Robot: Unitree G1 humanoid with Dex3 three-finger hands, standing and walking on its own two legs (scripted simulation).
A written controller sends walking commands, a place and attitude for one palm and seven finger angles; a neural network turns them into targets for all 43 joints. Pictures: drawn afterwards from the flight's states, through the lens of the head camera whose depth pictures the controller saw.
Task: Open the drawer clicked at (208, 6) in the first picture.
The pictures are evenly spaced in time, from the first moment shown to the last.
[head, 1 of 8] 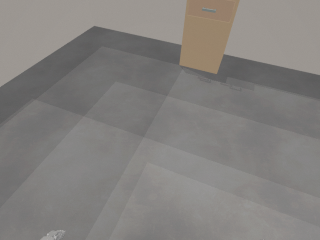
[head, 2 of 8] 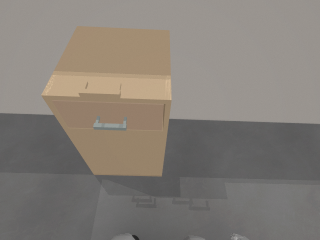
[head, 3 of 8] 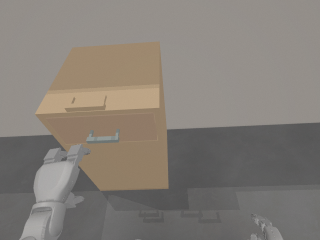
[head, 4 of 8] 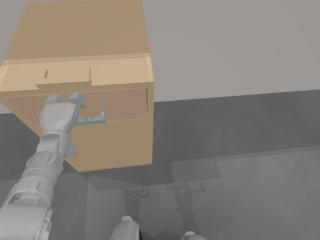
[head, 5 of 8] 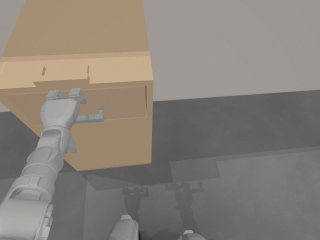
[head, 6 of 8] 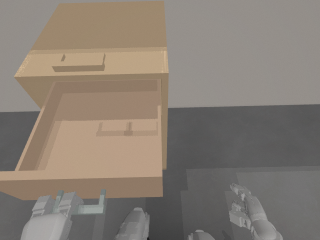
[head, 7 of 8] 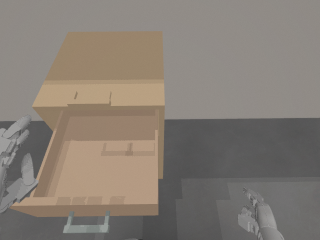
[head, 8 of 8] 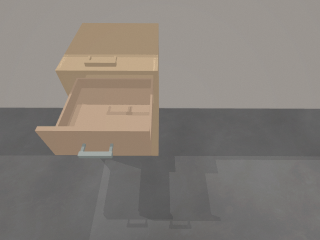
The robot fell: no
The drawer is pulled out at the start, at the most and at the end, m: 0.00 0.30 0.30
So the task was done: yes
